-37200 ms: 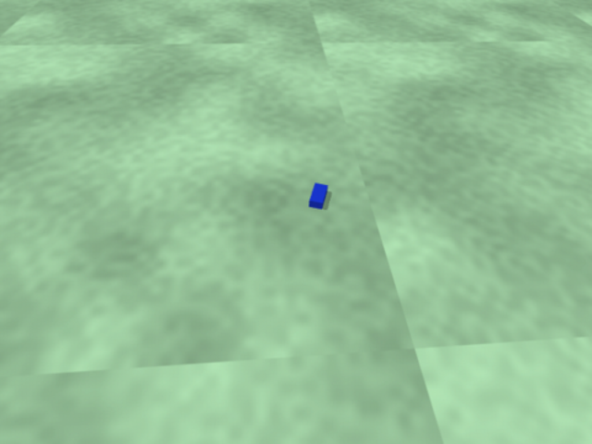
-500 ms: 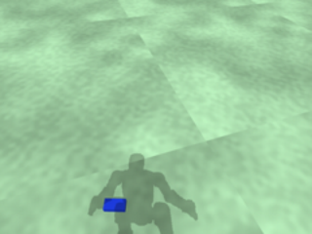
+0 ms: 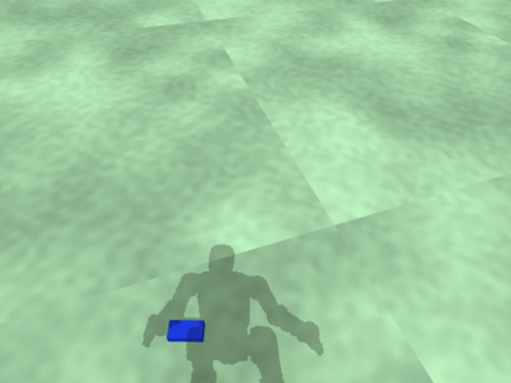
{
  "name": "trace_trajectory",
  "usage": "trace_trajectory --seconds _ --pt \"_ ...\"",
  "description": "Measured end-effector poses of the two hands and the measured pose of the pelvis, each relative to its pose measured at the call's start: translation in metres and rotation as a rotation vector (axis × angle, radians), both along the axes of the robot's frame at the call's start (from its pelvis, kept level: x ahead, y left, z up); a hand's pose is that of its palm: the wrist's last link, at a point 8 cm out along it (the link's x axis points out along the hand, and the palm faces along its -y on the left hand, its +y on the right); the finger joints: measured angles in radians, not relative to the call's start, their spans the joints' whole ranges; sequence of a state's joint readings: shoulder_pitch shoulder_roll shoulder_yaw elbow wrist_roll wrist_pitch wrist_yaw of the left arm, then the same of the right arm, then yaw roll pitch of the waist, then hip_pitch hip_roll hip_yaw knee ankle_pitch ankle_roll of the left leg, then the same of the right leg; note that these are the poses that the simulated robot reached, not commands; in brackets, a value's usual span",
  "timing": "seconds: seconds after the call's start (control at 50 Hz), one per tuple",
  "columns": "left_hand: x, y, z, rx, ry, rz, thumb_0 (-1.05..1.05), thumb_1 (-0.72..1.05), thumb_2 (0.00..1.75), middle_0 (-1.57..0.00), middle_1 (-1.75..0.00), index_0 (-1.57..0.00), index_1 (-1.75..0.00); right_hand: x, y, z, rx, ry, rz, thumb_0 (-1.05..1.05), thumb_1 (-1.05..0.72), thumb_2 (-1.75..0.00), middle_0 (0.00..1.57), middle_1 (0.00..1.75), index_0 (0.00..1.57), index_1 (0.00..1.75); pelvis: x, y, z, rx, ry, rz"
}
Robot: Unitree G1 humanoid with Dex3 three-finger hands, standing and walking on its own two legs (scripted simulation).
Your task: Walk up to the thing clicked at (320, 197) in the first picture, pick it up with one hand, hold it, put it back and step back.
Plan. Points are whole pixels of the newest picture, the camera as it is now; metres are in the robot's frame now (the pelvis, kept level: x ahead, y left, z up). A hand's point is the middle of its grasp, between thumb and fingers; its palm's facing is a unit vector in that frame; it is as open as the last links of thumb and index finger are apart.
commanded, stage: step back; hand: left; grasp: from above
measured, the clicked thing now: (186, 330) +0.44 +0.24 -0.76
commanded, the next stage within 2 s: none
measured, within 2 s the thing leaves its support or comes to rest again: neither
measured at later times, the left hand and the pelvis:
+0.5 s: hand out of the picture +0.01 +0.27 -0.16, palm faces +0.01 -0.91 -0.42, open 7.4 cm; pelvis -0.10 +0.00 -0.03, yaw +3 degrees
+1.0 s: hand out of the picture -0.13 +0.28 -0.17, palm faces -0.05 -0.90 -0.42, open 7.4 cm; pelvis -0.23 +0.01 -0.03, yaw -2 degrees
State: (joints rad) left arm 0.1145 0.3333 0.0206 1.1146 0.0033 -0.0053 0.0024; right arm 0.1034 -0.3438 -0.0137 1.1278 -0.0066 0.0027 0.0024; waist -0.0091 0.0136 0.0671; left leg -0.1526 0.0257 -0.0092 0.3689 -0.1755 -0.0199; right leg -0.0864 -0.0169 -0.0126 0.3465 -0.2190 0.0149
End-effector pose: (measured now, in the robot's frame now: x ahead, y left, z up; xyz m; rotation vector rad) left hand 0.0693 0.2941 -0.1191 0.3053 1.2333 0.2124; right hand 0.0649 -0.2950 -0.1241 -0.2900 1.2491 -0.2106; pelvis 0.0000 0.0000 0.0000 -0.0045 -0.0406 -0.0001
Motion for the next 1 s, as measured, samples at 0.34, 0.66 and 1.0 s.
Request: trace_trajectory --seconds 0.34,0.66,1.0 --pt "-0.045 0.008 -0.009 0.100 -0.034 -0.057 0.00 0.90 0.90 -0.21 -0.30 -0.20 -0.30 -0.016 -0.041 -0.023 -0.045 -0.096 0.011 0.00 -0.90 -0.90 0.21 0.30 0.21 0.30 -0.069 -0.015 -0.034 0.026 -0.012 -0.004" --pt "-0.110 0.041 -0.021 0.055 -0.077 0.005 0.01 0.90 0.90 -0.21 -0.30 -0.20 -0.30 -0.133 0.006 -0.007 -0.079 0.063 0.092 0.00 -0.90 -0.90 0.21 0.30 0.21 0.30 -0.139 0.019 -0.026 -0.008 -0.001 0.062" --pt "-0.202 0.023 -0.013 0.086 -0.052 -0.074 0.01 0.90 0.90 -0.21 -0.30 -0.20 -0.30 -0.174 -0.009 -0.015 -0.048 -0.158 0.039 0.00 -0.90 -0.90 0.21 0.30 0.21 0.30 -0.229 0.005 -0.033 -0.035 -0.018 -0.041"
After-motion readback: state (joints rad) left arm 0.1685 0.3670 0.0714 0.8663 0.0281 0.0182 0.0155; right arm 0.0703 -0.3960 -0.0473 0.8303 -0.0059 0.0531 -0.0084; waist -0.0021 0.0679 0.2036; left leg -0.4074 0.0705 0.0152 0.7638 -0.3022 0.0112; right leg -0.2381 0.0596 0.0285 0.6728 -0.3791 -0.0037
